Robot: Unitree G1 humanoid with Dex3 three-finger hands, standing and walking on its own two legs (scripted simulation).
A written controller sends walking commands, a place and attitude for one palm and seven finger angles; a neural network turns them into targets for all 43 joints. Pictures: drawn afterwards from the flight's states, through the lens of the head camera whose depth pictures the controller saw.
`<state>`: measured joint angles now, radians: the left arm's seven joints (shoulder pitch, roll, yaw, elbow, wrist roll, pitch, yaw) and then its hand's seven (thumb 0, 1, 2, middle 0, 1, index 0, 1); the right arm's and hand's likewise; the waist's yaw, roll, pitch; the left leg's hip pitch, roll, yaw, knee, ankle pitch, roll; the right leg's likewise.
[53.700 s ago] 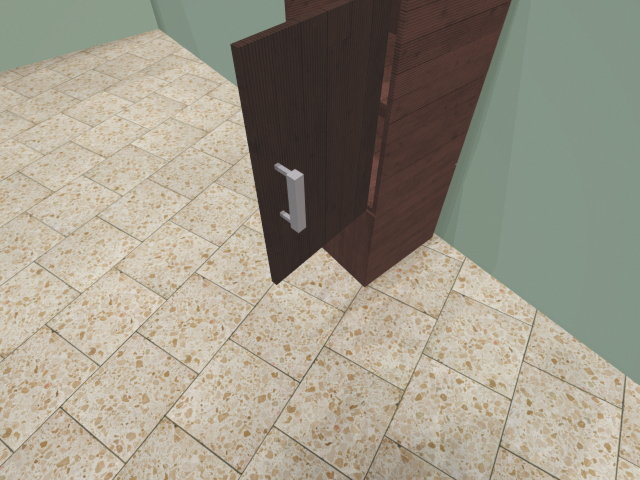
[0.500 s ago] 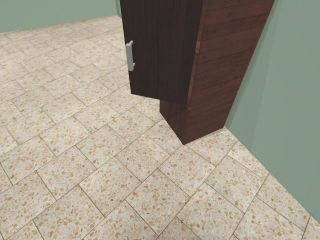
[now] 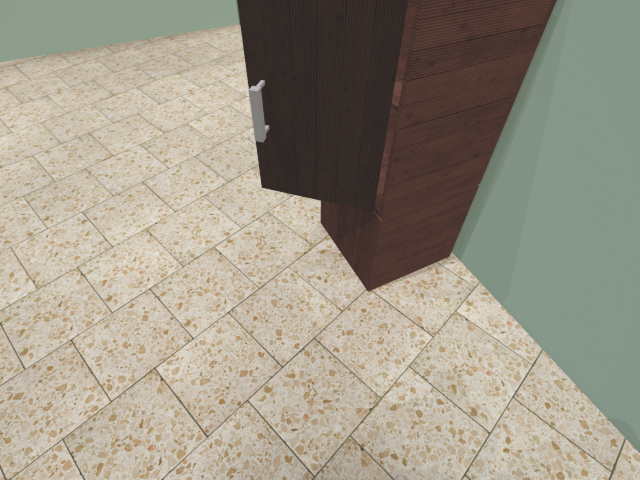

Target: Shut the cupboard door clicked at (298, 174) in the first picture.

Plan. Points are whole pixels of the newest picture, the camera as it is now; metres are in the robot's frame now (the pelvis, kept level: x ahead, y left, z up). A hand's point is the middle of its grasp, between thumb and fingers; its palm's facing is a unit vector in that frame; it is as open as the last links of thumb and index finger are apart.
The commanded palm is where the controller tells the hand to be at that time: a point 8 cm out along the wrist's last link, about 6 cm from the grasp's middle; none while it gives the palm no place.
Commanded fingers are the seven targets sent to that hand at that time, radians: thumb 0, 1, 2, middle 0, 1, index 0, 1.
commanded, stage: walk to a spot facing it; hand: left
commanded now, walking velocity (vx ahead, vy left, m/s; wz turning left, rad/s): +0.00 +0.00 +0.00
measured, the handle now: (261, 111) +0.96 +0.20 -0.06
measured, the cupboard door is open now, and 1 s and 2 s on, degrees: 47 47 47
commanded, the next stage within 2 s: turn to face it in 1.40 s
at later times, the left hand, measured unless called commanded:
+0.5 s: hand out of the picture +0.01 +0.23 -0.20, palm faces +0.22 -0.95 -0.22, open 7.3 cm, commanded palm none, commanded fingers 0.00 0.90 0.90 -0.20 -0.30 -0.20 -0.30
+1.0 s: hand out of the picture -0.03 +0.18 -0.15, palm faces +0.51 -0.81 -0.28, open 7.4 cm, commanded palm none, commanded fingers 0.00 0.90 0.90 -0.20 -0.30 -0.20 -0.30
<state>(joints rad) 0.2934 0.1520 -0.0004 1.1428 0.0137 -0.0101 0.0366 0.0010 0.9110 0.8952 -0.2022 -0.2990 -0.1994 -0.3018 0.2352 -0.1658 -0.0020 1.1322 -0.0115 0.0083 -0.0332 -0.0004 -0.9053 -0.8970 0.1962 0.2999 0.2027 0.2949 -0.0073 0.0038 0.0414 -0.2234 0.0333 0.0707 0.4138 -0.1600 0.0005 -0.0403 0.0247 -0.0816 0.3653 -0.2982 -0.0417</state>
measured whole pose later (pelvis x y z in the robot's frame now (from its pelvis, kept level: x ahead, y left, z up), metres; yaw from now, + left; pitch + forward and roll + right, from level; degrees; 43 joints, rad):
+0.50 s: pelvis +0.00 +0.03 -0.02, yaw +12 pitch -1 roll -1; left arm 0.20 0.20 0.07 0.99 0.02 0.06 0.03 0.00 0.91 0.89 -0.20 -0.30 -0.20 -0.30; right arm 0.23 -0.19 -0.05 0.98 -0.03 0.03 -0.01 0.00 -0.91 -0.90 0.20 0.30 0.20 0.29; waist -0.03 -0.02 0.12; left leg -0.38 -0.02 0.06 0.67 -0.28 0.07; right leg -0.37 -0.06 -0.07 1.09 -0.54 0.01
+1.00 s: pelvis +0.05 -0.01 +0.00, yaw +33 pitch +3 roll +1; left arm 0.30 0.19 0.05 0.94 0.03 -0.02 0.01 0.00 0.91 0.90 -0.20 -0.30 -0.20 -0.30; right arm 0.22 -0.27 -0.10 0.91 -0.03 0.06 0.04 0.00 -0.91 -0.90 0.19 0.30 0.20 0.29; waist -0.04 0.02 0.04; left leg -0.64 0.01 -0.01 1.16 -0.28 -0.04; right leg -0.12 -0.07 -0.14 0.39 -0.31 0.00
